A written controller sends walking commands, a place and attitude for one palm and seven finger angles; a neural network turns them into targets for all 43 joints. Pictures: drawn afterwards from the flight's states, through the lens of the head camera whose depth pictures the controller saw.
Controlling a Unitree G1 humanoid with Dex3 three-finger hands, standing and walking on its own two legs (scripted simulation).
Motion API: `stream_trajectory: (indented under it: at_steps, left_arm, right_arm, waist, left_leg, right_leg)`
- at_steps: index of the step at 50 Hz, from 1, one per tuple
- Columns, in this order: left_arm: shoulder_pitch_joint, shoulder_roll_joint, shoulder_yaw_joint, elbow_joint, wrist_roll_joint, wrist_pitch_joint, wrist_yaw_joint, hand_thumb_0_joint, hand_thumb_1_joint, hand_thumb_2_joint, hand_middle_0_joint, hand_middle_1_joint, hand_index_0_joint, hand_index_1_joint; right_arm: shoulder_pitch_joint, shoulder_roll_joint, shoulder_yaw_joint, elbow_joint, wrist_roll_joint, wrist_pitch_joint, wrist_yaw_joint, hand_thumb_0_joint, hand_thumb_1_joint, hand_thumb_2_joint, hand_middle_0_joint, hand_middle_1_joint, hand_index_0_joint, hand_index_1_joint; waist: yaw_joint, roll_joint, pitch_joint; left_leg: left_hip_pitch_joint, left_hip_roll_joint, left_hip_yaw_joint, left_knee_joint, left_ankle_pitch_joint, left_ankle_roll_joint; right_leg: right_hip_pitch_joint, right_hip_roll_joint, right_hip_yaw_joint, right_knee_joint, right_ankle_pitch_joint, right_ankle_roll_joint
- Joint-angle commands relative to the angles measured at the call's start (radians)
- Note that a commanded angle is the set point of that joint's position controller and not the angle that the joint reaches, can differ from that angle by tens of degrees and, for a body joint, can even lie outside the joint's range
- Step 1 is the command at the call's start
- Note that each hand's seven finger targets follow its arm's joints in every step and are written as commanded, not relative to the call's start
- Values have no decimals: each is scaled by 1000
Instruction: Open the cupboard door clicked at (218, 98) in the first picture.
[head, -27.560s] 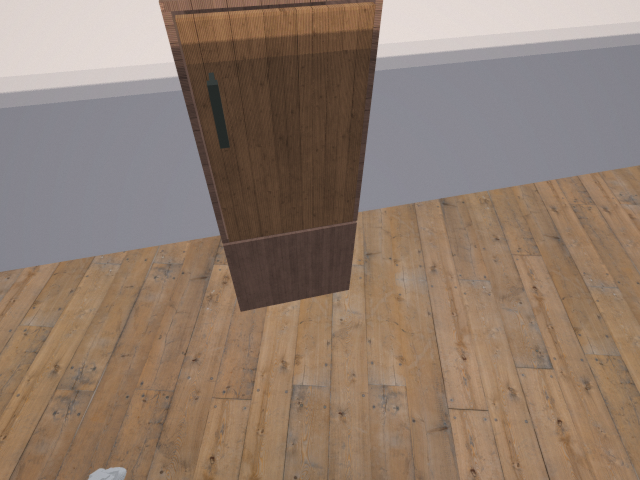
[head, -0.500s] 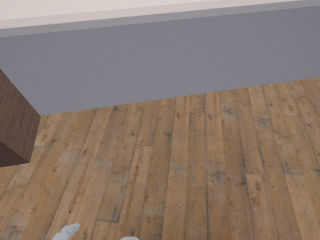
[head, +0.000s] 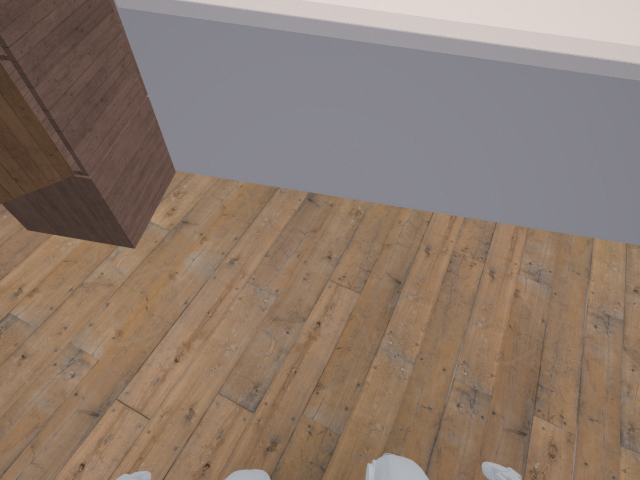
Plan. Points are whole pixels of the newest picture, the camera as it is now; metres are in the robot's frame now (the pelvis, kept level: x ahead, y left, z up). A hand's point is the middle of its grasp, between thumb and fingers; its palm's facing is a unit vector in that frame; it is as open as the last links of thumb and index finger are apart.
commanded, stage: turn to face it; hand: left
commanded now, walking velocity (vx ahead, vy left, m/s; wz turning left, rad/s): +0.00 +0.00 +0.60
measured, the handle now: out of the picture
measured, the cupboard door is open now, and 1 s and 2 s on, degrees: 46 46 46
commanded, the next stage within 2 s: take the last steps up to it in 1.02 s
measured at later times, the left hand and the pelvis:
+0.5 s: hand out of the picture +0.01 +0.16 -0.17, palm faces +0.34 -0.92 -0.21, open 7.4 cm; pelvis +0.02 -0.03 +0.00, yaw +19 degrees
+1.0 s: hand out of the picture +0.01 +0.16 -0.15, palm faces +0.52 -0.81 -0.28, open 7.4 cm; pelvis +0.05 -0.06 +0.00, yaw +32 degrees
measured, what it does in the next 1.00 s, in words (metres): steps on the spot, turning left: right foot, then left foot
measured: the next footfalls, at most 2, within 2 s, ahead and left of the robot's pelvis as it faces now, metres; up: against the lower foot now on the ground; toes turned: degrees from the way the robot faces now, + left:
right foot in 0.16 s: +0.05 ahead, -0.16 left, +0.00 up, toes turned +3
left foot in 0.52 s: +0.03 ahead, +0.09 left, +0.00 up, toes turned +26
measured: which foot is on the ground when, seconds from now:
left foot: down 0.00-0.16, up 0.18-0.50, down 0.52-0.90, up 0.92-1.00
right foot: up 0.00-0.14, down 0.16-0.52, up 0.54-0.88, down 0.90-1.00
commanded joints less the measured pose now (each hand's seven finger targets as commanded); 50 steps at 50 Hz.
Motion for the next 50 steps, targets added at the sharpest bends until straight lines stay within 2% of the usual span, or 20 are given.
stream_trajectory:
  at_steps: [1,6,7,8,9,12,14,20,24,25,26,27,32,38,42,43,44,45,47,50]
  left_arm:
    - [-22,58,15,-101,-3,-31,-1,0,900,900,-200,-300,-200,-300]
    - [85,70,20,-89,-7,-50,4,0,900,900,-200,-300,-200,-300]
    - [128,123,31,-84,1,-62,10,0,900,900,-200,-300,-200,-300]
    - [149,216,50,-83,16,-71,20,0,900,900,-200,-300,-200,-300]
    - [129,238,41,-94,14,-67,21,0,900,900,-200,-300,-200,-300]
    - [0,123,16,-116,4,-67,29,0,900,900,-200,-300,-200,-300]
    - [17,112,11,-114,7,-75,28,0,900,900,-200,-300,-200,-300]
    - [120,172,32,-66,12,-73,25,0,900,900,-200,-300,-200,-300]
    - [82,173,40,-70,-1,-66,14,0,900,900,-200,-300,-200,-300]
    - [74,140,37,-91,-7,-61,8,0,900,900,-200,-300,-200,-300]
    - [33,68,11,-137,-12,-57,2,0,900,900,-200,-300,-200,-300]
    - [-45,90,6,-161,1,-42,13,0,900,900,-200,-300,-200,-300]
    - [9,64,17,-83,3,-30,-2,0,900,900,-200,-300,-200,-300]
    - [-11,45,7,-88,-1,-30,-1,0,900,900,-200,-300,-200,-300]
    - [78,52,8,-66,-5,-47,3,0,900,900,-200,-300,-200,-300]
    - [112,73,13,-54,-4,-56,8,0,900,900,-200,-300,-200,-300]
    - [134,137,26,-53,7,-68,15,0,900,900,-200,-300,-200,-300]
    - [123,208,36,-56,17,-69,18,0,900,900,-200,-300,-200,-300]
    - [90,161,27,-60,9,-71,30,0,900,900,-200,-300,-200,-300]
    - [45,108,6,-61,6,-77,24,0,900,900,-200,-300,-200,-300]
  right_arm:
    - [33,-220,-66,-53,-1,-17,-11,0,-900,-900,200,300,200,300]
    - [-25,-218,-75,-71,7,-2,-6,0,-900,-900,200,300,200,300]
    - [-34,-182,-72,-82,16,-2,-1,0,-900,-900,200,300,200,300]
    - [-17,-109,-60,-104,21,-3,5,0,-900,-900,200,300,200,300]
    - [-40,-129,-61,-115,12,-3,12,0,-900,-900,200,300,200,300]
    - [-13,-116,-63,-60,11,21,22,0,-900,-900,200,300,200,300]
    - [-33,-92,-47,-57,14,20,29,0,-900,-900,200,300,200,300]
    - [-99,-59,-25,-70,20,8,34,0,-900,-900,200,300,200,300]
    - [10,-110,-36,-55,13,-4,28,0,-900,-900,200,300,200,300]
    - [83,-191,-58,-40,5,-13,24,0,-900,-900,200,300,200,300]
    - [168,-303,-87,-30,1,-14,15,0,-900,-900,200,300,200,300]
    - [223,-304,-83,-5,8,-9,7,0,-900,-900,200,300,200,300]
    - [20,-203,-52,-56,3,-22,-17,0,-900,-900,200,300,200,300]
    - [44,-205,-55,-39,-3,-16,-12,0,-900,-900,200,300,200,300]
    - [7,-197,-59,-41,4,-8,-10,0,-900,-900,200,300,200,300]
    - [0,-175,-57,-44,10,-9,-7,0,-900,-900,200,300,200,300]
    - [17,-126,-50,-54,19,-9,-2,0,-900,-900,200,300,200,300]
    - [11,-81,-39,-77,20,-9,3,0,-900,-900,200,300,200,300]
    - [-25,-102,-49,-61,13,8,0,0,-900,-900,200,300,200,300]
    - [-4,-74,-36,-14,17,14,11,0,-900,-900,200,300,200,300]
  waist:
    - [-30,182,-157]
    - [24,193,-169]
    - [49,73,-181]
    - [57,-228,-185]
    - [59,-231,-155]
    - [-18,-191,-102]
    - [-10,-177,-99]
    - [45,-164,-135]
    - [-28,-104,-167]
    - [-71,85,-222]
    - [-116,377,-239]
    - [-132,243,-238]
    - [-20,198,-151]
    - [-32,181,-150]
    - [11,190,-166]
    - [30,139,-176]
    - [36,-34,-190]
    - [39,-248,-154]
    - [27,-220,-132]
    - [-5,-160,-97]
  left_leg:
    - [118,229,-249,-200,281,144]
    - [-28,163,-285,-101,220,95]
    - [-131,94,-236,-3,101,41]
    - [-305,-53,-61,237,-206,-41]
    - [-285,-38,-48,483,-368,-45]
    - [-286,39,-51,698,-199,-65]
    - [-262,44,3,584,-186,-80]
    - [-149,19,103,223,-191,-66]
    - [117,6,118,-66,34,-31]
    - [303,149,-63,-124,264,37]
    - [400,421,-420,-168,654,206]
    - [348,447,-418,-159,586,251]
    - [130,249,-222,-220,277,145]
    - [99,231,-256,-220,224,153]
    - [16,184,-255,-132,254,112]
    - [-35,146,-234,-79,200,76]
    - [-163,57,-139,68,24,15]
    - [-245,-63,-14,290,-292,-39]
    - [-253,-3,-70,573,-315,-35]
    - [-233,19,-23,584,-197,-58]
  right_leg:
    - [30,22,10,-152,6,-3]
    - [318,78,-26,-545,163,-19]
    - [443,-8,59,-701,191,-37]
    - [527,-289,348,-802,230,-141]
    - [392,-411,382,-807,320,-233]
    - [319,-262,137,-741,483,-202]
    - [365,-230,28,-704,666,-186]
    - [482,-265,-44,-617,859,-183]
    - [333,-250,-128,-445,725,-106]
    - [151,-181,-168,-258,494,-45]
    - [-103,-40,-150,-16,-209,17]
    - [-119,-36,-22,77,-238,-2]
    - [-48,-21,26,58,23,-2]
    - [71,35,-6,-207,3,-10]
    - [284,80,-33,-503,146,-22]
    - [380,51,-13,-631,225,-30]
    - [485,-122,165,-739,242,-81]
    - [444,-340,357,-795,336,-197]
    - [347,-333,328,-766,487,-256]
    - [358,-214,89,-705,695,-209]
